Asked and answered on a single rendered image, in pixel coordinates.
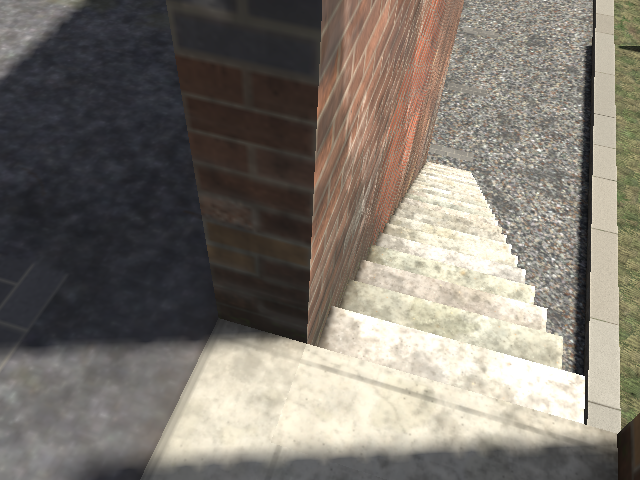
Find stairs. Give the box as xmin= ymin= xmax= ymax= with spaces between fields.
xmin=317 ymin=161 xmax=585 ymax=424

